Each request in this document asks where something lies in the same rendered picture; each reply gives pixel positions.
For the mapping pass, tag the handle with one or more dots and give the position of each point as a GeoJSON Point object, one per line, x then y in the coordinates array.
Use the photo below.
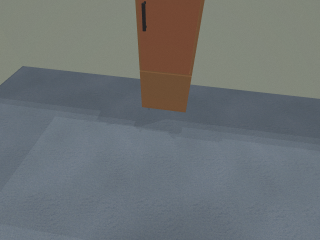
{"type": "Point", "coordinates": [143, 7]}

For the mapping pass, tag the cupboard door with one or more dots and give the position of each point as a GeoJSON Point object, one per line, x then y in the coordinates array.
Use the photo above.
{"type": "Point", "coordinates": [168, 42]}

